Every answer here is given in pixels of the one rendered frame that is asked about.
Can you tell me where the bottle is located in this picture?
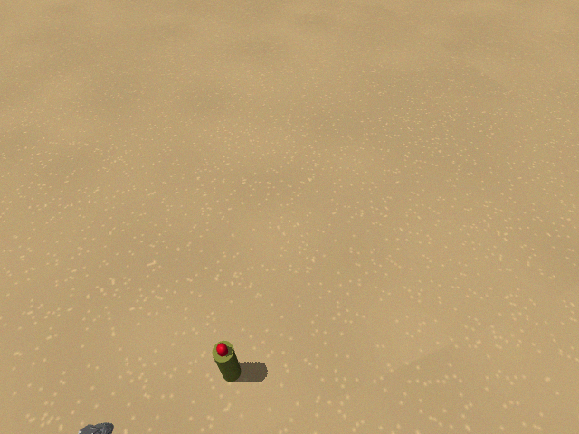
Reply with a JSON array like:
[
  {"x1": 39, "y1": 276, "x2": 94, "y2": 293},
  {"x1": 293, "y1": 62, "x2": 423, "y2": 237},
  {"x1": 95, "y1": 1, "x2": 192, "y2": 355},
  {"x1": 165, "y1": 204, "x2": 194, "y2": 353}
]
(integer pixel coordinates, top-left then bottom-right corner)
[{"x1": 213, "y1": 341, "x2": 241, "y2": 382}]

